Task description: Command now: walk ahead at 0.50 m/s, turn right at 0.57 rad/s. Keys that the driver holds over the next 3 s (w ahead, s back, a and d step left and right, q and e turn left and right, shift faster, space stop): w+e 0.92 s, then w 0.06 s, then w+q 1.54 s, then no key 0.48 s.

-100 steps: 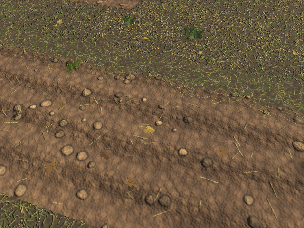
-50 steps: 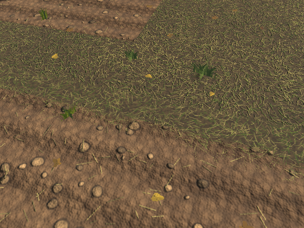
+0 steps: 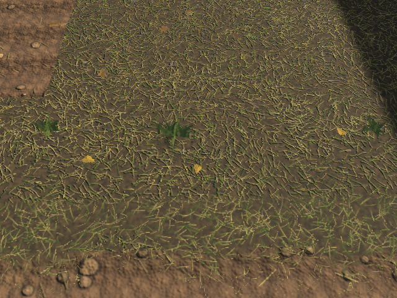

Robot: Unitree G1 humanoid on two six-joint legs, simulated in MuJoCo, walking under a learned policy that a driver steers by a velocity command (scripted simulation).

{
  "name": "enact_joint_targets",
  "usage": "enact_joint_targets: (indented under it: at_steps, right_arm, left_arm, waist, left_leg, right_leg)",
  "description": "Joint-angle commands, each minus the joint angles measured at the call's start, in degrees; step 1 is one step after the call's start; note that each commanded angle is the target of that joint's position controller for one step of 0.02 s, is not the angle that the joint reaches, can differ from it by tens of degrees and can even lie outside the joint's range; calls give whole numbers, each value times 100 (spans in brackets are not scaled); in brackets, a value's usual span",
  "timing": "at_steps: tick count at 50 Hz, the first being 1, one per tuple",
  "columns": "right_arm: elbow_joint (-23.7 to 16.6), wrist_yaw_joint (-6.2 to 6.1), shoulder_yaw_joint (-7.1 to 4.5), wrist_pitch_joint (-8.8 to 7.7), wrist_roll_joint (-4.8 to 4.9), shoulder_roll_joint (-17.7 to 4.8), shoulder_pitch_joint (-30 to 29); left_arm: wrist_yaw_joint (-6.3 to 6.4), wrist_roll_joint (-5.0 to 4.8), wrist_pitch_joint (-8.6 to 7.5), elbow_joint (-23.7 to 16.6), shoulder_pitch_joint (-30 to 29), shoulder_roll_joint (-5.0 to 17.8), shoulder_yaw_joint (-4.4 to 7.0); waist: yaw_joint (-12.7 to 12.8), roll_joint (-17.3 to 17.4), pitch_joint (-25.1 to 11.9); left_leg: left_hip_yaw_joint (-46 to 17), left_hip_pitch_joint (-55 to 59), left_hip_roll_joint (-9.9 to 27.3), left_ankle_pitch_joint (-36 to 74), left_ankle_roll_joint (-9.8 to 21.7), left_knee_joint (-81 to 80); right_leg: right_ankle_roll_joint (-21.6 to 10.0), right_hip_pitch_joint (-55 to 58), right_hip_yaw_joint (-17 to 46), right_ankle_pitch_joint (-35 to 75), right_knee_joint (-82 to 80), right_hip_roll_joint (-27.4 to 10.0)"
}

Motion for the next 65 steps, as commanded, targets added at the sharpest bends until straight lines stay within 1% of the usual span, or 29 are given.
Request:
enact_joint_targets:
  at_steps: [1, 5, 9, 14, 16, 17, 18, 19, 20, 21, 22, 23, 25, 30, 35, 39, 41, 42, 43, 44, 45, 46, 47, 48, 49, 51, 56, 61, 65]
  right_arm:
    - [-546, 0, -202, -124, -84, -744, -105]
    - [-832, -52, -165, 88, -256, -506, -495]
    - [-1096, -12, -62, 67, -220, -334, -1388]
    - [-1335, 109, -137, -39, -98, -666, -1718]
    - [-1281, 142, -199, -118, -85, -785, -1371]
    - [-1149, 126, -273, -150, -121, -901, -866]
    - [-1046, 89, -365, -185, -233, -1180, -35]
    - [-895, 60, -505, -122, -344, -1730, 764]
    - [-852, 101, -440, -73, -206, -1397, 815]
    - [-985, 83, -310, -27, -162, -922, 493]
    - [-1042, 64, -248, 35, -188, -758, 194]
    - [-1023, 61, -199, 76, -224, -629, -55]
    - [-975, 49, -157, 67, -255, -509, -232]
    - [-800, 29, -279, -2, -212, -818, -56]
    - [-703, -20, -309, 106, -171, -1005, 117]
    - [-596, -12, -367, 232, -62, -1226, 380]
    - [-606, -32, -415, 303, -6, -1393, 337]
    - [-619, -54, -443, 344, 19, -1487, 322]
    - [-643, -77, -435, 390, 45, -1485, 240]
    - [-699, -105, -356, 376, -26, -1285, 303]
    - [-1009, -34, -80, 271, -350, -424, 753]
    - [-1222, 44, -33, 22, -162, -624, 427]
    - [-1319, 100, -151, -98, 97, -1060, -200]
    - [-1336, 98, -104, -144, 96, -979, -289]
    - [-1232, 57, -101, -125, -44, -952, -259]
    - [-1082, 81, -145, 42, -98, -977, 42]
    - [-1089, 73, -46, 283, -123, -609, -249]
    - [-1241, 191, 14, 232, -42, -460, -950]
    - [-1511, 333, 38, 212, -26, -421, -1378]
  left_arm:
    - [71, 38, -128, -376, 209, 483, 80]
    - [213, 22, -146, -420, 395, 881, 160]
    - [278, -33, -81, -405, 745, 948, 191]
    - [290, -64, -11, -347, 1105, 866, 169]
    - [322, -35, 27, -416, 1022, 858, 161]
    - [327, -16, 31, -473, 964, 718, 109]
    - [309, 26, 4, -590, 886, 401, -10]
    - [310, -100, -62, -758, 1575, 61, -110]
    - [315, -183, -82, -749, 1716, 492, -76]
    - [316, -179, -47, -741, 1285, 941, 38]
    - [322, -106, -4, -816, 893, 964, 54]
    - [309, -37, 11, -895, 685, 889, 63]
    - [253, -86, 78, -940, 751, 690, 68]
    - [223, -57, 174, -1200, 442, 432, -8]
    - [50, -53, 113, -1394, -350, 297, -90]
    - [-88, -84, 120, -1636, -831, 333, -95]
    - [-120, -51, 137, -1683, -686, 508, -9]
    - [-113, -34, 157, -1629, -344, 664, 78]
    - [-88, -43, 170, -1416, 483, 890, 225]
    - [8, -56, 215, -1138, 1507, 1269, 426]
    - [102, -105, 215, -1106, 1593, 1966, 522]
    - [56, -72, 105, -1325, 1758, 1820, 418]
    - [22, 2, 27, -1211, 1665, 1351, 281]
    - [28, -15, -16, -1170, 1391, 1141, 210]
    - [39, -8, -28, -1222, 937, 927, 125]
    - [69, 106, -57, -1293, 472, 682, 13]
    - [151, 126, -210, -923, 678, 868, 34]
    - [195, 141, -242, -662, 851, 914, 19]
    - [204, 86, -175, -405, 1116, 966, 58]
  waist:
    - [-53, 141, -738]
    - [-121, -32, -465]
    - [266, -353, -370]
    - [366, -612, -484]
    - [111, -799, -547]
    - [-155, -802, -762]
    - [-545, -447, -1403]
    - [-405, 1225, -2289]
    - [-392, 1729, -2294]
    - [-508, 1048, -1512]
    - [-464, 619, -1026]
    - [-337, 496, -654]
    - [-106, 704, -424]
    - [-92, 444, -375]
    - [-383, 389, -155]
    - [-485, 414, 70]
    - [-273, 552, -95]
    - [-35, 648, -358]
    - [460, 572, -787]
    - [928, 288, -1316]
    - [375, -1425, -1675]
    - [581, -1300, -2806]
    - [779, -666, -2125]
    - [577, -450, -1534]
    - [304, -92, -1147]
    - [-56, -263, -919]
    - [-13, -205, -462]
    - [345, -236, -119]
    - [545, -198, 89]
  left_leg:
    - [-533, -1795, 500, 339, -6, -374]
    - [-293, -1543, 435, 1034, -403, -1716]
    - [-175, -1084, 18, 2613, -439, -3600]
    - [-390, -800, -179, 2396, -272, -4397]
    - [-334, -327, -227, 1964, -99, -4596]
    - [-281, 389, -207, 1926, 50, -4746]
    - [-926, 1713, 533, 1768, 394, -4616]
    - [-3335, 3817, 1936, 734, 1314, -4997]
    - [-4715, 3993, 2311, -616, 1507, -5491]
    - [-3928, 3350, 2071, -947, 1240, -5598]
    - [-3039, 2610, 1820, -361, 1023, -5617]
    - [-2422, 1923, 1561, 283, 950, -5756]
    - [-1586, 1232, 1258, 975, 861, -6044]
    - [-540, 1316, 1348, 2225, 1063, -6382]
    - [449, 1550, 1176, 2549, 817, -6365]
    - [739, 2093, 1398, 2905, 694, -6183]
    - [966, 2341, 1435, 4566, 588, -5599]
    - [1090, 2392, 1402, 5606, 530, -4974]
    - [1277, 2162, 1249, 6124, 405, -3897]
    - [1335, 1054, 1046, 5265, 171, -2390]
    - [1165, -1551, 194, -179, -170, -254]
    - [-261, -2567, -382, -1216, -208, 853]
    - [-488, -3098, -45, -601, -97, 873]
    - [-415, -3001, 196, -103, -5, 412]
    - [-396, -2589, 432, 231, -36, -50]
    - [-392, -1809, 661, 541, -93, -504]
    - [-295, -2029, 689, 1729, -301, -1552]
    - [-185, -1924, 377, 3248, -168, -3152]
    - [-138, -2319, 216, 2958, 34, -3766]
  right_leg:
    - [-1170, 1813, 2348, 1192, -1674, -1613]
    - [-1144, 772, 1854, 1571, -1922, -1354]
    - [-727, 486, 1510, 854, -1734, -936]
    - [-549, 1142, 2288, 176, -1068, -1256]
    - [-436, 1277, 2568, 210, -669, -1288]
    - [-283, 1166, 2487, 437, -202, -1068]
    - [-49, 603, 2089, 227, 1138, -741]
    - [399, -1318, 1239, -1497, 3156, 58]
    - [479, -2340, 1272, -2433, 4207, -242]
    - [510, -2646, 1305, -1950, 4610, -524]
    - [529, -2541, 1073, -1508, 4604, -741]
    - [529, -2354, 1034, -1185, 4313, -903]
    - [509, -1898, 973, -888, 3934, -1157]
    - [656, -2149, 871, -136, 3032, -1286]
    - [604, -1832, 415, 1059, 1453, -1161]
    - [397, -1698, 93, 662, 756, -1022]
    - [174, -1202, -179, 72, 575, -729]
    - [37, -655, -349, -199, 520, -489]
    - [-157, 450, -480, 49, 147, -205]
    - [-402, 2203, -54, 317, 35, -263]
    - [-1210, 4207, 2718, 339, -42, -1848]
    - [-1952, 4864, 5170, -883, -1160, -2557]
    - [-1544, 4491, 4368, -609, -1363, -2409]
    - [-1330, 3676, 3576, -177, -1328, -2198]
    - [-1140, 2768, 2952, 432, -1330, -1984]
    - [-1020, 1717, 2261, 1252, -1588, -1768]
    - [-895, 1203, 1194, 1710, -2119, -1652]
    - [-491, 1474, 385, 1230, -2322, -1544]
    - [-409, 2390, 183, 1483, -2089, -1858]
Next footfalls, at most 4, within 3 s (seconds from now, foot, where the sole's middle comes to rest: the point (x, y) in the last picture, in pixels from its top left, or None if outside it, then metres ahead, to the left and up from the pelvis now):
0.36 left None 0.40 0.14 -0.76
0.88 right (272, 265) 0.55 -0.22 -0.76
1.44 left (256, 169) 0.94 -0.21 -0.76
1.90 right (318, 135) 1.11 -0.49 -0.76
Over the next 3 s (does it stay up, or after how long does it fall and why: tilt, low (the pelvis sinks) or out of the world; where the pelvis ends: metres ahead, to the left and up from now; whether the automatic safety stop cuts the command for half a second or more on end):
stays up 1.50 -0.30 0.00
